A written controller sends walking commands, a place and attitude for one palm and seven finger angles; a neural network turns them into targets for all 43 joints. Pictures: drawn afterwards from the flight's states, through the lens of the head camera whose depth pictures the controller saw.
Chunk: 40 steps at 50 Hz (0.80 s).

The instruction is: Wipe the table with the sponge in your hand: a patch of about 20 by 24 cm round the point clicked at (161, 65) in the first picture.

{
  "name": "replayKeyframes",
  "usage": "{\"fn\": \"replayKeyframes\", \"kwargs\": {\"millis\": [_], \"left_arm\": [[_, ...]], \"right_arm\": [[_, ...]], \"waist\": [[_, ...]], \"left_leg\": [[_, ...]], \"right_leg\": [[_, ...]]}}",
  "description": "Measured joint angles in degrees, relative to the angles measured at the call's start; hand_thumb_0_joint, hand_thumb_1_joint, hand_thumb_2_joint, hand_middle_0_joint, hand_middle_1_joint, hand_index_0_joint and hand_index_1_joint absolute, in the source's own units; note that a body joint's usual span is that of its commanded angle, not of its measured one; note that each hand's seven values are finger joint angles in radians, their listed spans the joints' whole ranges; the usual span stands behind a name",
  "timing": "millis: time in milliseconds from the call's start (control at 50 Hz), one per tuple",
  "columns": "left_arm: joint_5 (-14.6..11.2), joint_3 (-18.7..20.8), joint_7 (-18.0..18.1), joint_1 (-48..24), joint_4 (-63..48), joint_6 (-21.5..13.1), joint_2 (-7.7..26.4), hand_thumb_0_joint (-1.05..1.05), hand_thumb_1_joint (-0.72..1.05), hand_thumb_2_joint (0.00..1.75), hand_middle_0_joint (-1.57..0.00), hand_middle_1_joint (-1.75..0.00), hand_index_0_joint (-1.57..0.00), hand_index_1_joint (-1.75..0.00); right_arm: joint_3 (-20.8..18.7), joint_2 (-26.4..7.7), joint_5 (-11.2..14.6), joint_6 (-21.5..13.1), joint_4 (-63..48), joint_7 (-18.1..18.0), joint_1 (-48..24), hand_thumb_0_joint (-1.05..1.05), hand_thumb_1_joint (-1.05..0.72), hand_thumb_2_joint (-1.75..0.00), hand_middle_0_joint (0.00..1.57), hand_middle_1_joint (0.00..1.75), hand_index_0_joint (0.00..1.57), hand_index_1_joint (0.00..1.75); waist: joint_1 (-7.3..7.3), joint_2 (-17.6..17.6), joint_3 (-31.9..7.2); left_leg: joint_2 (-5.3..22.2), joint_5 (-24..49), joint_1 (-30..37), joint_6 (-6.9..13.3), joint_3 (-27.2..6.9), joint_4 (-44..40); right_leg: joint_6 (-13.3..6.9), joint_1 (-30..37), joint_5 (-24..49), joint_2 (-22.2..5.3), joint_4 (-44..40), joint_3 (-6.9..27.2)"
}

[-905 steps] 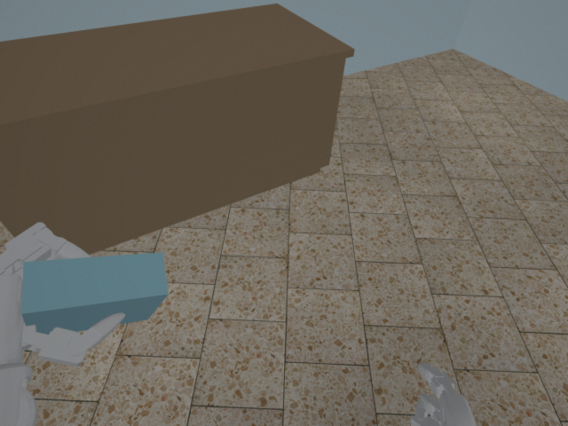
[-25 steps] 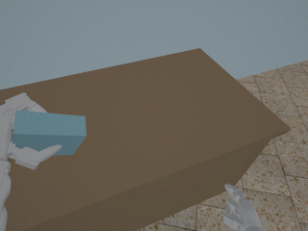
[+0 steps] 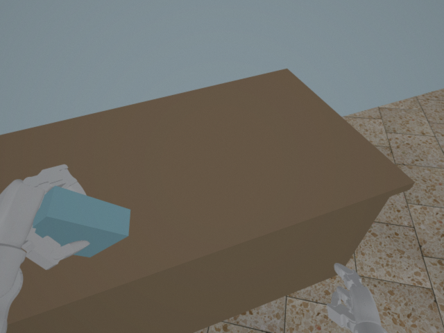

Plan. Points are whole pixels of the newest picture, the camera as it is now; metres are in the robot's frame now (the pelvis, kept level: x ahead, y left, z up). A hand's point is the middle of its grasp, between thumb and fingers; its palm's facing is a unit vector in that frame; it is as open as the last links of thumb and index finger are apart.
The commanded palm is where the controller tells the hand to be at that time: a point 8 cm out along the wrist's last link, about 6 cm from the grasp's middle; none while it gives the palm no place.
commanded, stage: turn the palm down, sponge in hand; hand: left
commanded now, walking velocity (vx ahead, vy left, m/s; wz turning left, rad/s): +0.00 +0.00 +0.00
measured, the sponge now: (87, 228) +0.23 +0.25 +0.11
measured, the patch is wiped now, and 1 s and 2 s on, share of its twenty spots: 0.00 0.00 0.00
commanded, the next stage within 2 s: move the sponge above the wiping area in 1.50 s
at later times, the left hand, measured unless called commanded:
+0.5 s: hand (50, 217) +0.23 +0.30 +0.14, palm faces +0.22 -0.32 -0.92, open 9.3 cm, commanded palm +0.20 +0.31 +0.19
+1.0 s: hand (37, 215) +0.24 +0.33 +0.13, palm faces +0.08 -0.13 -0.99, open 9.3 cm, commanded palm +0.20 +0.32 +0.19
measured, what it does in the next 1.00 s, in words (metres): stands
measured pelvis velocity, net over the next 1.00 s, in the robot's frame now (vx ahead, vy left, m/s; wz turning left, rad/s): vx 0.01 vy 0.05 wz -0.01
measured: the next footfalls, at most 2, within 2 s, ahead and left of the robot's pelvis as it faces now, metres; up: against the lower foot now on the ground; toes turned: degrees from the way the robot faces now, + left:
none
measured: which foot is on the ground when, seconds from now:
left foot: down 0.00-1.00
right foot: down 0.00-1.00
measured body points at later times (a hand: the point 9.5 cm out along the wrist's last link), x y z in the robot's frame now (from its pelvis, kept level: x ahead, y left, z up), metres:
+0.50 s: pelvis +0.01 +0.02 +0.00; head +0.00 -0.02 +0.45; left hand +0.21 +0.31 +0.19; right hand +0.23 -0.21 -0.08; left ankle +0.04 +0.14 -0.73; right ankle +0.02 -0.05 -0.73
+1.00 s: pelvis +0.01 +0.05 +0.02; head +0.00 +0.00 +0.46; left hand +0.23 +0.34 +0.18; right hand +0.27 -0.14 -0.06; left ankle +0.04 +0.14 -0.73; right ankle +0.02 -0.05 -0.73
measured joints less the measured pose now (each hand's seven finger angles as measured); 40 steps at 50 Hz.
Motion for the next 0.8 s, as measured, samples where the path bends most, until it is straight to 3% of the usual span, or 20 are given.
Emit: {"fn": "replayKeyframes", "kwargs": {"millis": [80, 240, 380, 480, 620, 800], "left_arm": [[1.04, 1.17, 1.84, 1.83, -1.37, -0.49, 1.17, 0.0, -0.43, 1.05, -0.81, -1.39, -0.82, -1.39], [5.07, 1.75, 2.35, 3.79, -1.24, 3.96, 2.23, 0.0, -0.43, 1.05, -0.81, -1.39, -0.82, -1.39], [10.8, -3.12, 4.34, 4.52, -3.68, 4.49, 0.97, 0.0, -0.43, 1.05, -0.81, -1.39, -0.82, -1.39], [14.96, -6.21, 5.53, 1.41, -2.55, 8.68, 0.64, 0.0, -0.43, 1.05, -0.82, -1.39, -0.82, -1.39], [20.94, -10.16, 3.01, -3.11, -0.27, 15.47, -0.31, 0.0, -0.43, 1.05, -0.81, -1.39, -0.82, -1.39], [28.35, -14.64, 1.09, -6.13, 0.83, 16.58, -1.45, 0.0, -0.43, 1.05, -0.81, -1.39, -0.82, -1.39]], "right_arm": [[-1.16, -0.92, 0.26, 0.69, 0.01, 0.21, 1.07, 0.01, -0.9, -0.9, 0.21, 0.3, 0.2, 0.3], [-2.53, -2.96, 1.27, 2.35, 0.06, -0.68, 2.16, 0.01, -0.9, -0.9, 0.2, 0.3, 0.2, 0.3], [-2.6, -2.29, 1.39, 1.88, -0.4, -1.33, 1.3, 0.01, -0.9, -0.9, 0.2, 0.3, 0.2, 0.3], [-1.26, -1.17, 1.84, 2.79, -0.25, -1.21, -0.68, 0.01, -0.9, -0.9, 0.2, 0.3, 0.2, 0.3], [1.15, -0.2, 2.26, 4.21, -0.13, -0.74, -3.76, 0.01, -0.9, -0.9, 0.2, 0.3, 0.2, 0.3], [2.04, 0.07, 1.57, 5.06, 1.1, 0.38, -6.55, 0.01, -0.9, -0.9, 0.21, 0.3, 0.2, 0.3]], "waist": [[0.09, -0.09, -0.4], [0.22, 0.01, -1.04], [0.54, 0.28, -1.58], [0.88, 0.8, -1.73], [1.52, 1.74, -0.96], [2.97, 1.8, 0.2]], "left_leg": [[0.52, -0.96, -0.46, -0.25, 0.51, 0.98], [0.16, -2.09, -1.11, 0.0, 0.77, 2.11], [-0.43, -1.95, -0.82, 0.37, 1.15, 1.6], [-0.98, -0.93, 0.34, 0.98, 1.32, -0.16], [-1.8, 1.19, 3.21, 1.87, 1.44, -4.05], [-2.47, 2.96, 6.08, 2.65, 1.49, -7.75]], "right_leg": [[-0.34, -0.67, -0.7, 0.5, 0.94, 0.53], [-0.09, -1.69, -1.99, 0.26, 2.65, 1.13], [0.69, -1.45, -1.78, -0.35, 2.23, 1.55], [1.3, -0.26, -0.78, -0.87, 0.48, 1.77], [2.14, 2.65, 1.27, -1.62, -3.35, 2.02], [2.85, 5.74, 3.2, -2.21, -7.38, 2.21]]}}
